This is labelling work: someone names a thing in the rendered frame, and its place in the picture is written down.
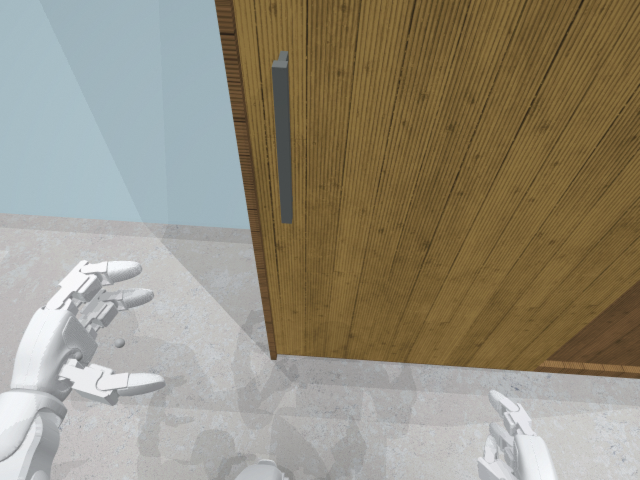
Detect handle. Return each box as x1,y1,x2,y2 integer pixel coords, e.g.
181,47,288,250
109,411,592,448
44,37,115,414
272,51,293,224

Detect robot right hand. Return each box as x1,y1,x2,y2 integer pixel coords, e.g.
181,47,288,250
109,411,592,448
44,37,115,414
478,390,558,480

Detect robot left hand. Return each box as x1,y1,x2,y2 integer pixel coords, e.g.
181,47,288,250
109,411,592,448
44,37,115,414
10,260,166,406

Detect left robot shin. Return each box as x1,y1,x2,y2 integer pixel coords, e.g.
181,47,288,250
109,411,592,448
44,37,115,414
258,460,278,469

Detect robot left forearm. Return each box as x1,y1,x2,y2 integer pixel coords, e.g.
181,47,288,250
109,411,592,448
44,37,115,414
0,389,67,480

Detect wardrobe door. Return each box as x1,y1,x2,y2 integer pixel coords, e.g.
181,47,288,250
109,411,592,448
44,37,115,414
546,280,640,366
233,0,640,371

